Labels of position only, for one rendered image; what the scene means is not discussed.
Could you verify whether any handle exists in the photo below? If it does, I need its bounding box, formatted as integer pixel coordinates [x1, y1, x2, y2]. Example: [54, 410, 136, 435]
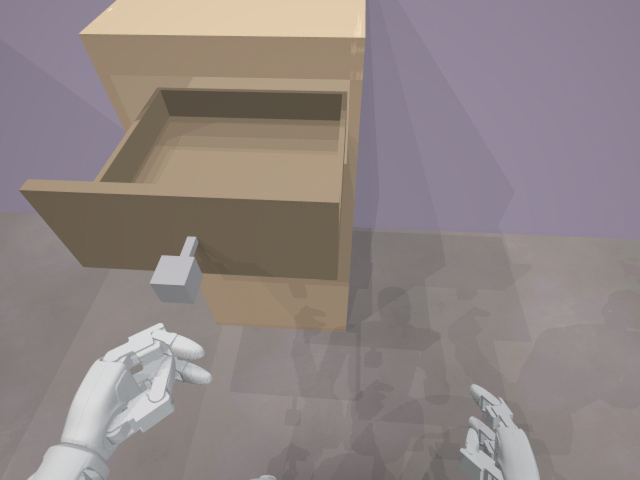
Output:
[150, 236, 203, 304]

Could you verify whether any cabinet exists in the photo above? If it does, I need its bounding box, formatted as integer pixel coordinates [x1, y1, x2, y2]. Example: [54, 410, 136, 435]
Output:
[79, 0, 365, 332]

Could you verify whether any left robot forearm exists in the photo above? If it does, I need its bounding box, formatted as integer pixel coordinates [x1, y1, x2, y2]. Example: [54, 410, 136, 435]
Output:
[27, 443, 110, 480]

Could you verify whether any robot right hand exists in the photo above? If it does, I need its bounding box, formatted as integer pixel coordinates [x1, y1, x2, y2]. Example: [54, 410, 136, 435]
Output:
[459, 384, 540, 480]

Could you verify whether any drawer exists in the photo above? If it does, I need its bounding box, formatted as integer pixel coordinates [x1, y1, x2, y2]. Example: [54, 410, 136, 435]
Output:
[19, 87, 347, 280]

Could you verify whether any robot left hand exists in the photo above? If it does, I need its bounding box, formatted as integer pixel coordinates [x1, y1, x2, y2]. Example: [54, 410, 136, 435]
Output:
[61, 323, 213, 461]

